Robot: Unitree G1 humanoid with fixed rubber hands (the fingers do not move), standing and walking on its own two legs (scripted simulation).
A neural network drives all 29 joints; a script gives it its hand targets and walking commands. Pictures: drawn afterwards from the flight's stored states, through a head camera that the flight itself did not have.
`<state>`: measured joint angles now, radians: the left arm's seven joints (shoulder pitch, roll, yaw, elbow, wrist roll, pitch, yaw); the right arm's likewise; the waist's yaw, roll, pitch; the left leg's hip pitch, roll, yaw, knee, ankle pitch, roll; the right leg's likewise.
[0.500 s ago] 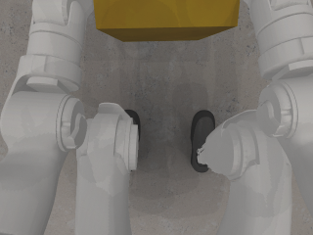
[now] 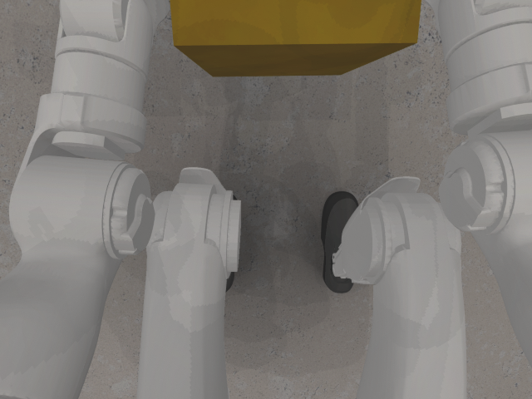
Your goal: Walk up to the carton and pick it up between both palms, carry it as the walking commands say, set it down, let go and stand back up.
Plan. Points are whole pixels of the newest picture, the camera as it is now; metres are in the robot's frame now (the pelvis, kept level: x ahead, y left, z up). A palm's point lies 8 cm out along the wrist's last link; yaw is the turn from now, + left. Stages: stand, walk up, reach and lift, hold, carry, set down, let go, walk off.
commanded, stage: reach and lift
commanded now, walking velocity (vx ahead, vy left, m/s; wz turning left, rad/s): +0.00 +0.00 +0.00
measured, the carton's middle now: out of the picture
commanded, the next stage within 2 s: none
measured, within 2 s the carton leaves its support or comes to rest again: neither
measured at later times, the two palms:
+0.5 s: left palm out of the picture +0.54 +0.18 -0.04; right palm out of the picture +0.57 -0.10 -0.04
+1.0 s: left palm out of the picture +0.52 +0.18 +0.03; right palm out of the picture +0.56 -0.11 +0.04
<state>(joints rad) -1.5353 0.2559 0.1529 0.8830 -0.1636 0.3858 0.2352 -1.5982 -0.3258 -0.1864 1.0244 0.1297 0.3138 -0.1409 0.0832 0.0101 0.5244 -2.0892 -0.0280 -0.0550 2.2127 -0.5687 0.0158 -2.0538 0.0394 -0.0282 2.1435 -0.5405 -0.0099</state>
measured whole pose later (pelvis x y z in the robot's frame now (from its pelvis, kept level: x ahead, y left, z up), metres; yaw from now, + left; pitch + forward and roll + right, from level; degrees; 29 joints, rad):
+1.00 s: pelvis -0.02 -0.01 +0.09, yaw +3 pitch +18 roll -4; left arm -1.45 0.15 0.24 0.75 -0.01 0.52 0.24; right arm -1.47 -0.28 -0.32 0.89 0.06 0.43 -0.09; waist 0.06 0.01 0.52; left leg -1.73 -0.05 -0.08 1.92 -0.50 0.00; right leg -1.69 0.06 -0.02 1.86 -0.49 -0.01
